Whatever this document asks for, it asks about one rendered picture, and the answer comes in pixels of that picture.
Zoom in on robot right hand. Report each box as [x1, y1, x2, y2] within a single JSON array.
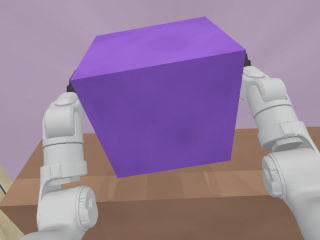
[[244, 53, 251, 67]]

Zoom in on robot left upper arm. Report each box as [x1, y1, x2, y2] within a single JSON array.
[[18, 185, 98, 240]]

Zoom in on pedestal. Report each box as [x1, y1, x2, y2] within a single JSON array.
[[0, 126, 320, 240]]

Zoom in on robot left forearm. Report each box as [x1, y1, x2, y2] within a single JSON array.
[[36, 92, 88, 230]]

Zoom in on robot left hand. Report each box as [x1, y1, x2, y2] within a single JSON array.
[[66, 71, 76, 93]]

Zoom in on robot right forearm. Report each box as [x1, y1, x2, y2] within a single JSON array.
[[239, 66, 320, 157]]

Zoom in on robot right upper arm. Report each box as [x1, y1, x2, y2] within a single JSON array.
[[262, 147, 320, 240]]

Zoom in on carton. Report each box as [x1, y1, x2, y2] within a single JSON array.
[[70, 16, 246, 178]]

